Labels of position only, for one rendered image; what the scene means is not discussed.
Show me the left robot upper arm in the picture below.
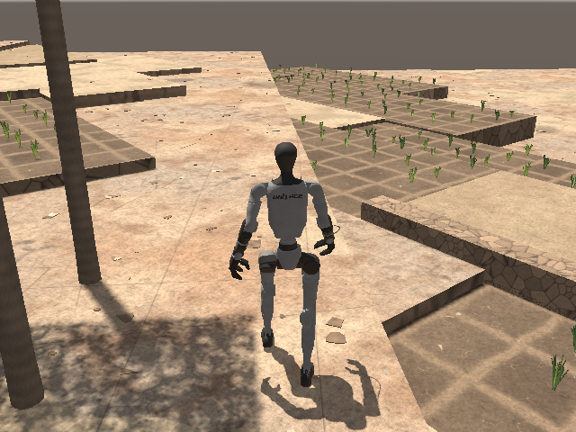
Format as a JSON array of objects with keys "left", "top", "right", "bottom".
[{"left": 243, "top": 182, "right": 268, "bottom": 233}]

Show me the right robot hand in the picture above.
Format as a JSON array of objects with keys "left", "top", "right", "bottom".
[{"left": 314, "top": 239, "right": 335, "bottom": 256}]

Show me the right robot foot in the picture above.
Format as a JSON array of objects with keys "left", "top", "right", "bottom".
[{"left": 301, "top": 362, "right": 314, "bottom": 387}]

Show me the right robot upper arm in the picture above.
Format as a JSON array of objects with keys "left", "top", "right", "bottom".
[{"left": 305, "top": 180, "right": 330, "bottom": 229}]

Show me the humanoid robot head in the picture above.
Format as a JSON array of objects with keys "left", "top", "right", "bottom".
[{"left": 271, "top": 142, "right": 302, "bottom": 185}]

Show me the robot right forearm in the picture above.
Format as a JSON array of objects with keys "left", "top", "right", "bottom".
[{"left": 321, "top": 215, "right": 335, "bottom": 244}]

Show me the robot left forearm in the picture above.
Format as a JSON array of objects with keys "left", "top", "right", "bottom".
[{"left": 232, "top": 219, "right": 252, "bottom": 260}]

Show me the left robot hand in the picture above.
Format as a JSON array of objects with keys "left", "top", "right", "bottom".
[{"left": 229, "top": 256, "right": 250, "bottom": 280}]

